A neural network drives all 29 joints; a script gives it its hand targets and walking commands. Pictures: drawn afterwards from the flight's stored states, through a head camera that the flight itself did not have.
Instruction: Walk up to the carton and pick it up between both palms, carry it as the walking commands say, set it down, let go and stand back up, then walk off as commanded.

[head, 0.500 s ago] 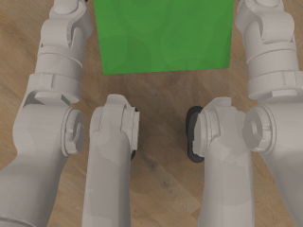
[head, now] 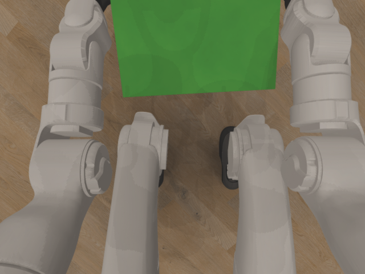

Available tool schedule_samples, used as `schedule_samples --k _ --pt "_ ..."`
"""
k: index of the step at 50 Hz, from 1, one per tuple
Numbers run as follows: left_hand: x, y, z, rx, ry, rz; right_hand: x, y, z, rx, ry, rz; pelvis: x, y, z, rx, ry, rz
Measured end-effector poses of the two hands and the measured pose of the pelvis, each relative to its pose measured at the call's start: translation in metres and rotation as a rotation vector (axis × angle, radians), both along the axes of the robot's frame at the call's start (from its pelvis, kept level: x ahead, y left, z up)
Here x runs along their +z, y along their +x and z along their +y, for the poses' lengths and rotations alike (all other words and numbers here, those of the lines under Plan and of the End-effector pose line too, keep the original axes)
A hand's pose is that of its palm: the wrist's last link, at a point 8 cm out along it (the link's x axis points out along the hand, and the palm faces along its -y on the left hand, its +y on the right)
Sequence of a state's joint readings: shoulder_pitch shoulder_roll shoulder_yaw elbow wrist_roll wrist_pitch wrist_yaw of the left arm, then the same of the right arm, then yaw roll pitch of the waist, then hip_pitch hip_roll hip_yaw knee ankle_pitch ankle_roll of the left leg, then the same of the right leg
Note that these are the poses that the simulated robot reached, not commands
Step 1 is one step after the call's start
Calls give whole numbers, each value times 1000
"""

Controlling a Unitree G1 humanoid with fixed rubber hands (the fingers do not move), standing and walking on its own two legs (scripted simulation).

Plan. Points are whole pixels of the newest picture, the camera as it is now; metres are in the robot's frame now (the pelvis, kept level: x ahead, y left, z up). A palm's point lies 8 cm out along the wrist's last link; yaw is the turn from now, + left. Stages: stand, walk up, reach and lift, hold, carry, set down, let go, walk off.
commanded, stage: reach and lift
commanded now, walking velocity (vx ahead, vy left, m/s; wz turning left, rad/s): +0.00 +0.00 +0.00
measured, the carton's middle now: (193, 8) +0.54 +0.02 -0.18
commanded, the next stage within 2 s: none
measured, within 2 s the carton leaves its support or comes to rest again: neither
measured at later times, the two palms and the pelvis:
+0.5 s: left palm out of the picture +0.51 +0.18 -0.05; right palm out of the picture +0.53 -0.14 -0.04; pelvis -0.01 +0.00 +0.05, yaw +0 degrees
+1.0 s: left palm out of the picture +0.49 +0.18 +0.03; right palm out of the picture +0.51 -0.14 +0.04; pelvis -0.01 +0.00 +0.10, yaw +0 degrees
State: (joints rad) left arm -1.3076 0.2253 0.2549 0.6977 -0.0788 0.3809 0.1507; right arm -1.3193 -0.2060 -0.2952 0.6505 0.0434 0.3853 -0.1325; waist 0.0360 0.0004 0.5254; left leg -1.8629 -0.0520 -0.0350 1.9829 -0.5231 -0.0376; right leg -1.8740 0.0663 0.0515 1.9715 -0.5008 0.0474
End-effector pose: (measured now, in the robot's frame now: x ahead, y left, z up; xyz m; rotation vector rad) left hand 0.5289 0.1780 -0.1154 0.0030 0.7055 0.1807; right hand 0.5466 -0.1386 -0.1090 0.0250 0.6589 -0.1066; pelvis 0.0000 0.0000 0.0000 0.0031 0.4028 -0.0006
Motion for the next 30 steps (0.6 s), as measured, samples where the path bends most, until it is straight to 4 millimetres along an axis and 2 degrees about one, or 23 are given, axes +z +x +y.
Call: schedule_samples --k 30 --pt "84 -23 1 -2 5 -3 85 -21 2 4 -1 -7 60 -9 2 6 -11 -68"
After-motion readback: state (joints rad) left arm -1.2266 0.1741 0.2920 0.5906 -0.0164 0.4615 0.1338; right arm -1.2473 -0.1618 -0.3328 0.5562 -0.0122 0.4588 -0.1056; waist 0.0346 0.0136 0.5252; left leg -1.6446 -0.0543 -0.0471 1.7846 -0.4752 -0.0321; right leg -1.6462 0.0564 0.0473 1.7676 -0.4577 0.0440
